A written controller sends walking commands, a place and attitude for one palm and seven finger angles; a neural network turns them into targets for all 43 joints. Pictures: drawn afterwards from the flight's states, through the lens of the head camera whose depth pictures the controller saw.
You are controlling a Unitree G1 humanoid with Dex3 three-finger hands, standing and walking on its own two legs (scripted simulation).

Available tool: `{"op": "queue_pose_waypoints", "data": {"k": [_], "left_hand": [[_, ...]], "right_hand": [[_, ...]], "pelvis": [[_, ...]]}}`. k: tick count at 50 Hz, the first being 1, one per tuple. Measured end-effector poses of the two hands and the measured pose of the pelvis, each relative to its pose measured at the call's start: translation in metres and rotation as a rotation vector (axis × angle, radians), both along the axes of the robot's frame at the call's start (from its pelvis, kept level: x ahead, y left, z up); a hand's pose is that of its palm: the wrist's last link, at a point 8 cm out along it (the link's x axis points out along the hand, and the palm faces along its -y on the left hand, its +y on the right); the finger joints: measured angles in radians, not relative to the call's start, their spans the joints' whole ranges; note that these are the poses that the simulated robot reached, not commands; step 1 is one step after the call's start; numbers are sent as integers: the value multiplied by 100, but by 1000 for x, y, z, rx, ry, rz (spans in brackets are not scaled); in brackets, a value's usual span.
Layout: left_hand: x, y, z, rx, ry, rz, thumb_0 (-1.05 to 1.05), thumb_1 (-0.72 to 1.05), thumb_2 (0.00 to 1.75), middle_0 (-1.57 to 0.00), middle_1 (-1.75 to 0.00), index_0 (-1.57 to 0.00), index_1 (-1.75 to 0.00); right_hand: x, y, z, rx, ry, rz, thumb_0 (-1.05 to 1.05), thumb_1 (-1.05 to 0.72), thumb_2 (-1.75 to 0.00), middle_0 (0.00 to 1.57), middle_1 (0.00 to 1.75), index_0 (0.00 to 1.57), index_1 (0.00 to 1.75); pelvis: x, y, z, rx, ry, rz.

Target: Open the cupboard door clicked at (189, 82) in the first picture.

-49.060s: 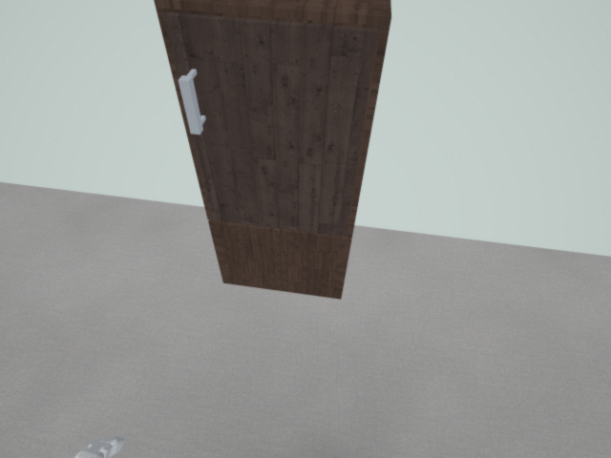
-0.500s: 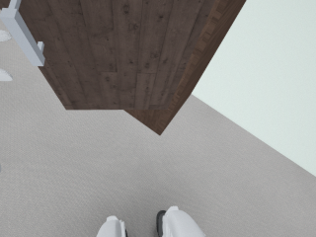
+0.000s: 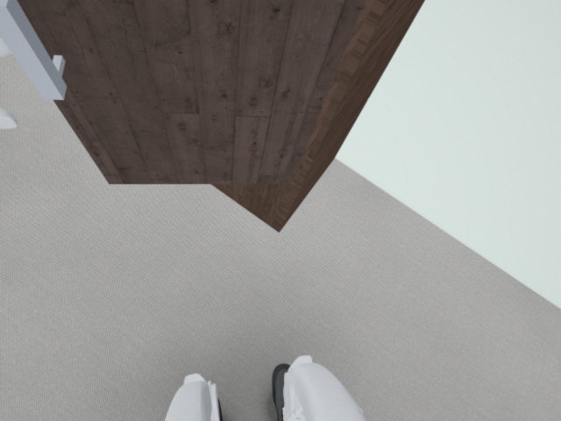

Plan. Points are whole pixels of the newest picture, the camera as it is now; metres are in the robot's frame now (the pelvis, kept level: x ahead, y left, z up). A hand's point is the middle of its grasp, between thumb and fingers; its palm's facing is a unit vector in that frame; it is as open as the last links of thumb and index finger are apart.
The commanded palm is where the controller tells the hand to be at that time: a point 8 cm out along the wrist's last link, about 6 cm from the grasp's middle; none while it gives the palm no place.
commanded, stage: slide the fingers in behind the handle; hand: left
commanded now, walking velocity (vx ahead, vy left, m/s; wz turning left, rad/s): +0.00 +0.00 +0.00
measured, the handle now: (33, 38) +0.58 +0.24 +0.10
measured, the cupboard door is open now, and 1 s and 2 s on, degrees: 39 39 39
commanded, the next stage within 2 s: close the thumb around the handle in 1.48 s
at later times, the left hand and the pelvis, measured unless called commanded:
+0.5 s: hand (13, 64) +0.53 +0.25 +0.11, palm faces -0.07 -1.00 +0.01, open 13.9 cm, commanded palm +0.52 +0.29 +0.10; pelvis +0.01 +0.00 +0.01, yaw +0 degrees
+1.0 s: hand (46, 72) +0.52 +0.22 +0.11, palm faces -0.01 -1.00 -0.01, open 14.0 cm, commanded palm +0.51 +0.25 +0.10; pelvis +0.01 -0.01 +0.01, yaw +1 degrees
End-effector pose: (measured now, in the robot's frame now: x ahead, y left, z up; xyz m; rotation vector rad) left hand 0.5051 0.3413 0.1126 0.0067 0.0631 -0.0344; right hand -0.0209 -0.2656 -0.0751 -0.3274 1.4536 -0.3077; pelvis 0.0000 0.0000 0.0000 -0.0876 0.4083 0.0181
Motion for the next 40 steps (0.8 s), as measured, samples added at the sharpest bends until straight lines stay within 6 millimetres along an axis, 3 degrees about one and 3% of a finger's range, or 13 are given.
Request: {"op": "queue_pose_waypoints", "data": {"k": [15,40], "left_hand": [[8,-15,-6,0,-8,3,-1,-49,30,-30,-120,-30,-121],[0,-64,-2,-2,-31,-5,-1,-50,30,-30,-120,-30,-120]], "right_hand": [[-18,8,1,26,40,-35,1,-91,-90,21,30,21,30],[21,5,-7,77,-72,-5,1,-91,-90,20,30,21,30]], "pelvis": [[3,1,1,2,9,-12],[11,-3,8,22,-41,-10]]}}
